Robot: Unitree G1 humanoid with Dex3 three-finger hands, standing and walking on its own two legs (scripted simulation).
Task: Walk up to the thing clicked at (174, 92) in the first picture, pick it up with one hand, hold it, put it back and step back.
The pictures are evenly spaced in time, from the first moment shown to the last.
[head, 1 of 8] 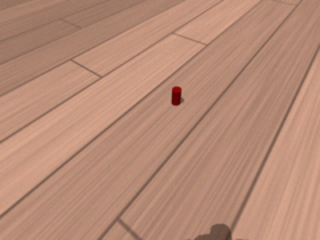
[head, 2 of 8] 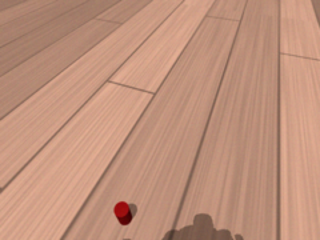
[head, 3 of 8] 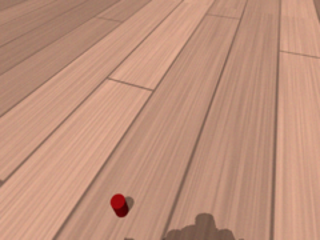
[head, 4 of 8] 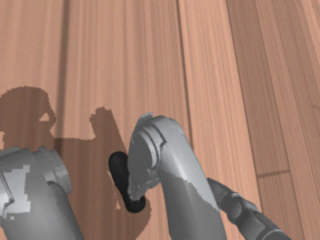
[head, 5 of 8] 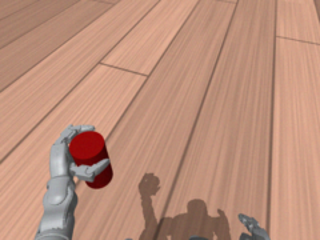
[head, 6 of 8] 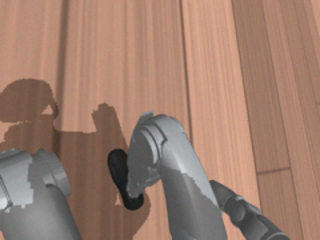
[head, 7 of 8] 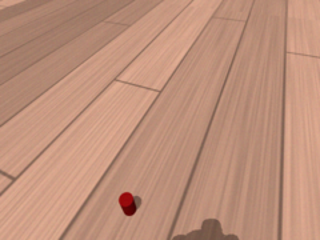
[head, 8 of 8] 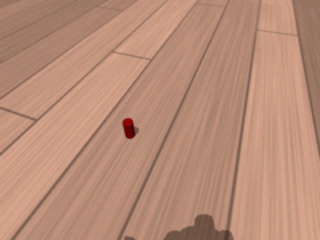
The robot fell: no
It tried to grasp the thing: yes
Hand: left
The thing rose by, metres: 0.65
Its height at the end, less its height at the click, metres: +0.00
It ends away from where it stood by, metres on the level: 0.01
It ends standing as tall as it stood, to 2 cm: yes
